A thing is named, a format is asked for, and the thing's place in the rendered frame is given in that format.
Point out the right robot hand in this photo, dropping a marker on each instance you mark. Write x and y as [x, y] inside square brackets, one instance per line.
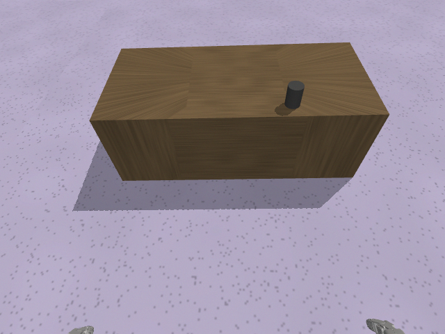
[382, 327]

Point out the can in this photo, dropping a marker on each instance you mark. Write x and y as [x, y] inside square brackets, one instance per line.
[294, 94]

